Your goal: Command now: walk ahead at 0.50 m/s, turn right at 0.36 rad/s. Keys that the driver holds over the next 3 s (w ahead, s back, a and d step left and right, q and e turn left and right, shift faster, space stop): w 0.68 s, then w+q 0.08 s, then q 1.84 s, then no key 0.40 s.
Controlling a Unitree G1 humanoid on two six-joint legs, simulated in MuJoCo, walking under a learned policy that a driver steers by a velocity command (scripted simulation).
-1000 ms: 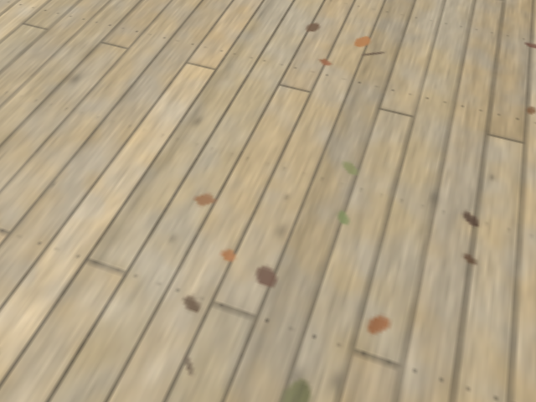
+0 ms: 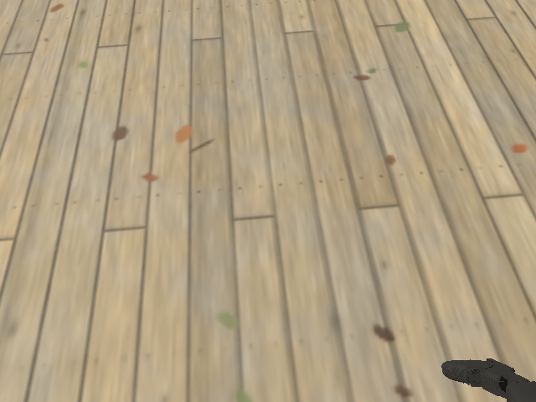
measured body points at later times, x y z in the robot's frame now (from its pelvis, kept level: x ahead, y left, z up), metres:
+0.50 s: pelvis +0.26 +0.00 +0.01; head +0.29 +0.00 +0.46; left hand +0.48 +0.20 -0.09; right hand +0.19 -0.24 -0.13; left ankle +0.15 +0.11 -0.73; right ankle +0.38 -0.11 -0.71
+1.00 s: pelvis +0.48 -0.04 +0.01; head +0.52 -0.04 +0.46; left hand +0.47 +0.21 -0.13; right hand +0.63 -0.26 -0.12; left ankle +0.62 +0.07 -0.70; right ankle +0.39 -0.11 -0.73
